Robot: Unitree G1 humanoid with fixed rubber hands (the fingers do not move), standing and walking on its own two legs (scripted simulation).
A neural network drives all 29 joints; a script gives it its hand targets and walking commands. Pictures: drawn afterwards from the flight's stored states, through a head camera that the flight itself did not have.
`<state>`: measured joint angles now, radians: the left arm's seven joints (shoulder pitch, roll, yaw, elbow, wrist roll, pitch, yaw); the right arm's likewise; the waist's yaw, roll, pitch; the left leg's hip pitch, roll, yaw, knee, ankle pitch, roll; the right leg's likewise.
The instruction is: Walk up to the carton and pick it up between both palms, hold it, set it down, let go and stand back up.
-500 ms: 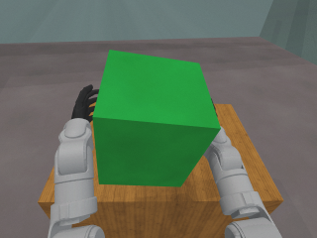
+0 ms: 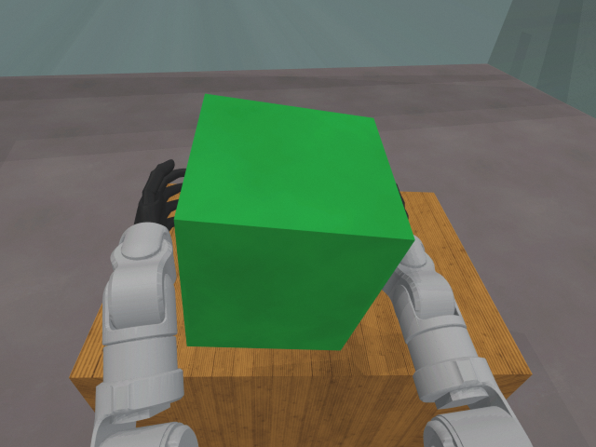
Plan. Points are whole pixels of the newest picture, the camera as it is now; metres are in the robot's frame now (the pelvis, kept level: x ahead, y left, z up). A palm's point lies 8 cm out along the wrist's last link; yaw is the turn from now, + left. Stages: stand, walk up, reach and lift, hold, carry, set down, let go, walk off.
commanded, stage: hold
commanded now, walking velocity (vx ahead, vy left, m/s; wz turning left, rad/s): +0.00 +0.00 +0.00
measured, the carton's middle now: (278, 233) +0.35 +0.01 +0.16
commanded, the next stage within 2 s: none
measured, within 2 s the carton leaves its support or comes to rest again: neither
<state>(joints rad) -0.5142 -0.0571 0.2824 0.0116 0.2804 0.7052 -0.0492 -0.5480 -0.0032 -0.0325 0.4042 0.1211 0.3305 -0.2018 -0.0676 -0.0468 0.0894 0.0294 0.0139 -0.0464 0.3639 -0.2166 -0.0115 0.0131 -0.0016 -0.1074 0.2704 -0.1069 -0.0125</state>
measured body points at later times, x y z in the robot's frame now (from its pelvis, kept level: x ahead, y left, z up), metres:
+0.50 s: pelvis +0.00 +0.00 +0.00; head -0.04 +0.02 +0.45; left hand +0.36 +0.16 +0.18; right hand +0.36 -0.14 +0.16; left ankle +0.00 +0.12 -0.75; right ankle +0.04 -0.11 -0.75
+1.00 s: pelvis +0.00 +0.00 +0.00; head -0.04 +0.03 +0.45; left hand +0.36 +0.16 +0.17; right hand +0.36 -0.14 +0.16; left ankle +0.00 +0.12 -0.75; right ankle +0.04 -0.11 -0.75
